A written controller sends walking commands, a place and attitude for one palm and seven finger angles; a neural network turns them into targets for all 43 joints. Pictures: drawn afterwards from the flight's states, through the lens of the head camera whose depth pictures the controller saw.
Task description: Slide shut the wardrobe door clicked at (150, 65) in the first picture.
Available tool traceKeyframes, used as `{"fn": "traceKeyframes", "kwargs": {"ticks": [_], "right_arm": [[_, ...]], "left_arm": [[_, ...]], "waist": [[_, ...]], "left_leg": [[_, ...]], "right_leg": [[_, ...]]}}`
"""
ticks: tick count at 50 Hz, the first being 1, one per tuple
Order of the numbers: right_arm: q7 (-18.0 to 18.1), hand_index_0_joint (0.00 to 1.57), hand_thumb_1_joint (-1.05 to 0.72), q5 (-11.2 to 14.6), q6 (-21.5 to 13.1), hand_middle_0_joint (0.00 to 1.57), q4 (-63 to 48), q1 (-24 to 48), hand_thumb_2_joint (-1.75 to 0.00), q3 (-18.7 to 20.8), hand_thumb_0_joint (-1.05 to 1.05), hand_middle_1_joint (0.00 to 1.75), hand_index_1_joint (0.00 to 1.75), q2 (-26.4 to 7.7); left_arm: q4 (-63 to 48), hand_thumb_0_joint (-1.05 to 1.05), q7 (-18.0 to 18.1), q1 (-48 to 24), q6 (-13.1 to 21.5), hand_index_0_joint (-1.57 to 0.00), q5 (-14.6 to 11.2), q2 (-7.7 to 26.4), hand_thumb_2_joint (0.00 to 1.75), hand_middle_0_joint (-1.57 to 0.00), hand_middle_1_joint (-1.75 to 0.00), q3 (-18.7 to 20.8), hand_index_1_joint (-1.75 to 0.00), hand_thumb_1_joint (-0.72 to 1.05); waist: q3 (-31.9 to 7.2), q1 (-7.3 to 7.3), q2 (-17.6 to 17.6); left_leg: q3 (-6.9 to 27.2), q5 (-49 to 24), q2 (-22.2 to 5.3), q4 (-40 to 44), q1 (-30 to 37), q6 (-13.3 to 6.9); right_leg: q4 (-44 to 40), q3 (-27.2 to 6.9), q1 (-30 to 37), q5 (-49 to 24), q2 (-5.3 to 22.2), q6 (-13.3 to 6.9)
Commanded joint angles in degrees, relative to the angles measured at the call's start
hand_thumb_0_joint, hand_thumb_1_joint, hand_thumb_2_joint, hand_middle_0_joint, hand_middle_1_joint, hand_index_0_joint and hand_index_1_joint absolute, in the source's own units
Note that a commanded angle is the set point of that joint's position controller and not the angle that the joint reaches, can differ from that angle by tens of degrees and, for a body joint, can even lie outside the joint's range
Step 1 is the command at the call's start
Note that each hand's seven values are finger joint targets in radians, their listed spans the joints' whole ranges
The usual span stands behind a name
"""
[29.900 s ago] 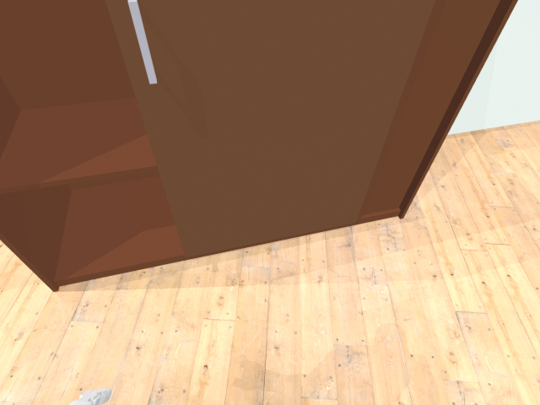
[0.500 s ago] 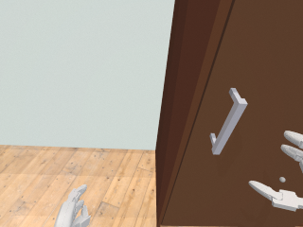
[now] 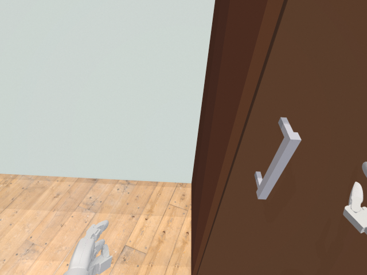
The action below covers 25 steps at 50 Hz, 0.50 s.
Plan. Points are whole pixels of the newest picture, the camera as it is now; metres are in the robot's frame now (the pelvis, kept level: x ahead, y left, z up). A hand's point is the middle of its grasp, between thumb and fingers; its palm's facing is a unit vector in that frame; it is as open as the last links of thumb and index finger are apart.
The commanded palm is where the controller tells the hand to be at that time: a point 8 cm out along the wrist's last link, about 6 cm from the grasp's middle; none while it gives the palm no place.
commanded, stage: draw the hand back to the body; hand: right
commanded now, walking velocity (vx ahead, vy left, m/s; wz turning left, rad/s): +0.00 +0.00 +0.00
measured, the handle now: (272, 161) +0.28 -0.15 +0.17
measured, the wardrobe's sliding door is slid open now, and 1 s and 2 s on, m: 0.00 0.00 0.00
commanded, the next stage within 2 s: step back with the hand held close in 0.22 s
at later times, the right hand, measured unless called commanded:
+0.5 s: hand (361, 206) +0.19 -0.27 +0.18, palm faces +0.48 +0.77 -0.43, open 7.4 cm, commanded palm +0.12 -0.29 +0.18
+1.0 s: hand out of the picture +0.11 -0.28 +0.16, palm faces +0.44 +0.76 -0.47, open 7.4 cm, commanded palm +0.05 -0.32 +0.18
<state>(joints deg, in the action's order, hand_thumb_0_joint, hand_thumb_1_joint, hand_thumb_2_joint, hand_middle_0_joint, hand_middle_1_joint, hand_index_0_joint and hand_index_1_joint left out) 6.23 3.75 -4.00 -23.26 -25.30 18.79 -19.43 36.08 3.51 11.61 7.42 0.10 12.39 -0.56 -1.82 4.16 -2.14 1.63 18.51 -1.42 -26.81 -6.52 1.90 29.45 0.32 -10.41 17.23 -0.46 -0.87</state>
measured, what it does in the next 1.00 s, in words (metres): shifts its weight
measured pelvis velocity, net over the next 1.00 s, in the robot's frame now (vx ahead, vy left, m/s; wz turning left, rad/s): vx -0.09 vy -0.02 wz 0.00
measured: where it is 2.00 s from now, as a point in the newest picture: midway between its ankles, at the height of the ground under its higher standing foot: outside the picture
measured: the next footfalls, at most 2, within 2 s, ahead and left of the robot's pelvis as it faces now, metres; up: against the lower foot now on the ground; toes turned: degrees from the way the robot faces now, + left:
left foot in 1.80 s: -0.20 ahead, +0.12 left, +0.00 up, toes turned +2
right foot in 1.98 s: -0.09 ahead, -0.11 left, +0.00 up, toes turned +3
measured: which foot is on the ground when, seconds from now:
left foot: down 0.00-1.00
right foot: down 0.00-1.00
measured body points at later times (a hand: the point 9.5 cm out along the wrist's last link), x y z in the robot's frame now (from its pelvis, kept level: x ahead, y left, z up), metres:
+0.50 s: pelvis -0.02 +0.01 +0.00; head -0.02 +0.02 +0.45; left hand +0.17 +0.24 -0.08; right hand +0.16 -0.31 +0.20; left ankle -0.04 +0.15 -0.74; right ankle -0.01 -0.11 -0.74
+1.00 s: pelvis -0.09 -0.02 -0.01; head -0.07 -0.02 +0.44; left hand +0.08 +0.22 -0.09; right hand +0.08 -0.32 +0.18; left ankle -0.04 +0.14 -0.74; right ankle -0.02 -0.11 -0.74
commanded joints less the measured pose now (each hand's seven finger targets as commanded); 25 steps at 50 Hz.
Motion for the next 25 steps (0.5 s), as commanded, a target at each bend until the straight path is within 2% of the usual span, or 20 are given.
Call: {"fn": "traceKeyframes", "kwargs": {"ticks": [1, 2, 3, 5, 7, 12, 13, 15, 16, 17, 18, 19, 20, 21, 23, 25], "right_arm": [[0.9, 0.20, -0.90, 0.2, -3.7, 0.20, -12.2, 5.0, -0.90, 6.3, 0.00, 0.30, 0.30, -10.4], [0.9, 0.20, -0.90, 0.3, -3.7, 0.20, -11.8, 4.7, -0.90, 6.1, 0.00, 0.30, 0.30, -10.2], [0.9, 0.20, -0.90, 0.1, -3.9, 0.20, -12.2, 5.0, -0.90, 7.0, 0.00, 0.30, 0.30, -11.0], [0.8, 0.20, -0.90, 0.1, -3.8, 0.20, -12.2, 5.8, -0.90, 5.9, 0.00, 0.30, 0.30, -10.2], [0.9, 0.20, -0.90, 0.3, -3.9, 0.20, -11.3, 5.4, -0.90, 6.3, 0.00, 0.30, 0.30, -10.4], [0.9, 0.20, -0.90, 0.2, -4.4, 0.20, -12.6, 5.8, -0.90, 6.3, 0.00, 0.30, 0.30, -10.5], [0.9, 0.20, -0.90, 0.3, -4.4, 0.20, -12.0, 5.5, -0.90, 6.8, 0.00, 0.30, 0.30, -11.1], [0.7, 0.20, -0.90, 0.4, -4.1, 0.20, -10.7, 5.1, -0.90, 5.9, 0.00, 0.30, 0.30, -10.0], [0.6, 0.20, -0.90, 0.4, -4.3, 0.20, -10.7, 5.5, -0.90, 6.4, 0.00, 0.30, 0.30, -10.5], [1.1, 0.20, -0.90, 0.6, -4.2, 0.20, -8.9, 7.4, -0.90, 10.3, 0.00, 0.30, 0.30, -14.0], [1.5, 0.20, -0.90, 0.0, -7.8, 0.20, -15.5, 18.6, -0.90, 18.1, 0.00, 0.30, 0.30, -22.3], [0.8, 0.20, -0.90, -0.1, -8.3, 0.20, -8.1, 13.0, -0.90, 14.3, 0.00, 0.30, 0.30, -17.2], [0.3, 0.20, -0.90, -0.6, -8.9, 0.20, -8.4, 12.4, -0.90, 12.7, 0.00, 0.30, 0.30, -15.8], [0.0, 0.20, -0.90, -0.8, -9.0, 0.20, -7.0, 8.3, -0.90, 10.5, 0.00, 0.30, 0.30, -13.2], [-0.1, 0.20, -0.90, -0.9, -8.9, 0.20, -7.3, 1.8, -0.90, 8.8, 0.00, 0.30, 0.30, -11.0], [0.1, 0.20, -0.90, -0.8, -8.8, 0.20, -8.9, -0.8, -0.90, 8.9, 0.00, 0.30, 0.30, -11.1]], "left_arm": [[-9.2, 0.00, 0.3, -7.1, 2.6, -0.20, 0.1, 6.2, 0.90, -0.20, -0.30, 2.3, -0.30, 0.90], [-9.3, 0.00, 0.5, -7.3, 2.5, -0.20, 0.1, 5.9, 0.90, -0.20, -0.30, 2.2, -0.30, 0.90], [-9.2, 0.00, 0.5, -7.2, 2.4, -0.20, 0.1, 6.1, 0.90, -0.20, -0.30, 2.3, -0.30, 0.90], [-9.1, 0.00, 0.6, -7.5, 2.2, -0.20, 0.0, 5.9, 0.90, -0.20, -0.30, 2.2, -0.30, 0.90], [-9.3, 0.00, 0.7, -7.7, 2.3, -0.20, 0.1, 5.7, 0.90, -0.20, -0.30, 2.1, -0.30, 0.90], [-9.1, 0.00, 0.8, -7.8, 2.8, -0.20, 0.1, 5.6, 0.90, -0.20, -0.30, 2.2, -0.30, 0.90], [-9.0, 0.00, 0.8, -7.8, 2.9, -0.20, 0.1, 5.7, 0.90, -0.20, -0.30, 2.1, -0.30, 0.90], [-9.0, 0.00, 0.9, -7.9, 2.6, -0.20, 0.0, 5.7, 0.90, -0.20, -0.30, 2.2, -0.30, 0.90], [-9.1, 0.00, 0.9, -8.1, 2.7, -0.20, 0.1, 5.8, 0.90, -0.20, -0.30, 2.2, -0.30, 0.90], [-8.6, 0.00, 1.2, -7.9, 2.4, -0.20, -0.2, 6.0, 0.90, -0.20, -0.30, 2.4, -0.30, 0.90], [-9.7, 0.00, 0.7, -6.4, 1.4, -0.20, -0.4, 6.6, 0.90, -0.20, -0.30, 1.7, -0.30, 0.90], [-7.3, 0.00, 0.7, -6.7, 0.7, -0.20, -0.1, 5.4, 0.90, -0.20, -0.30, 1.4, -0.30, 0.90], [-7.3, 0.00, 0.4, -6.7, -0.1, -0.20, -0.1, 5.7, 0.90, -0.20, -0.30, 1.8, -0.30, 0.90], [-7.8, 0.00, 0.3, -6.7, -0.5, -0.20, 0.2, 6.1, 0.90, -0.20, -0.30, 2.2, -0.30, 0.90], [-9.6, 0.00, 0.1, -6.0, -1.5, -0.20, 0.1, 6.8, 0.90, -0.20, -0.30, 2.8, -0.30, 0.90], [-10.9, 0.00, 0.1, -6.3, -2.3, -0.20, -0.1, 7.1, 0.90, -0.20, -0.30, 3.1, -0.30, 0.90]], "waist": [[-4.5, -0.03, -0.6], [-3.5, -0.02, -0.2], [-4.5, 0.11, -1.0], [-3.3, -0.17, -2.6], [-2.9, -0.05, -1.1], [-3.7, 0.03, -2.5], [-3.8, 0.21, -1.5], [-2.5, -0.13, 1.1], [-2.1, -0.08, 0.8], [-1.4, 0.10, 0.9], [3.3, -1.59, 1.4], [3.5, -2.65, 5.4], [2.5, -2.71, 5.2], [0.7, -2.83, 4.4], [-3.9, -2.37, 1.3], [-5.7, -2.03, -0.1]], "left_leg": [[-3.9, -18.4, 0.5, 2.6, -2.6, -2.7], [-3.9, -18.1, 0.6, 2.7, -2.7, -2.6], [-3.8, -18.0, 0.6, 2.8, -2.4, -2.7], [-3.6, -16.8, 0.6, 3.3, -2.6, -2.8], [-3.8, -15.9, 0.6, 3.4, -2.9, -2.7], [-3.6, -16.8, 0.5, 3.4, -2.7, -2.7], [-3.6, -17.3, 0.6, 3.5, -2.7, -2.7], [-3.7, -16.1, 0.6, 3.9, -3.0, -2.5], [-3.6, -15.8, 0.6, 4.1, -3.5, -2.4], [-3.3, -14.6, 0.7, 4.5, -3.9, -2.5], [3.7, -20.2, -2.6, 9.1, -8.1, -2.7], [4.8, -22.6, -4.5, 9.6, -9.6, -3.2], [5.4, -25.9, -5.4, 9.1, -9.3, -3.6], [4.9, -28.3, -6.0, 7.9, -8.7, -3.4], [2.6, -31.0, -5.1, 4.6, -6.0, -2.5], [0.6, -29.5, -3.6, 3.0, -5.7, -1.4]], "right_leg": [[-3.7, 0.0, 4.6, -20.2, 2.4, 0.1], [-3.7, 0.2, 4.1, -19.5, 2.3, 0.0], [-3.8, 0.1, 4.4, -19.2, 2.2, 0.0], [-4.0, 0.4, 4.2, -17.8, 2.1, 0.0], [-4.2, 0.3, 3.9, -16.3, 2.0, -0.1], [-3.8, 0.5, 4.6, -16.9, 1.9, -0.3], [-3.9, 0.5, 4.6, -17.1, 1.7, -0.4], [-4.1, 0.6, 4.1, -15.8, 1.8, -0.4], [-4.0, 0.8, 4.0, -14.9, 1.8, -0.6], [-4.2, 0.8, 3.4, -13.9, 1.9, -0.5], [-1.4, 0.5, 0.2, -9.4, 2.1, -1.8], [1.0, -0.1, 0.8, -8.3, 1.5, -1.8], [2.0, 0.0, 0.8, -9.1, 1.3, -1.5], [2.2, 0.3, 1.7, -10.8, 1.7, -1.5], [0.0, 0.3, 3.3, -17.9, 3.2, -1.7], [-1.4, -0.1, 4.5, -23.9, 4.5, -1.9]]}}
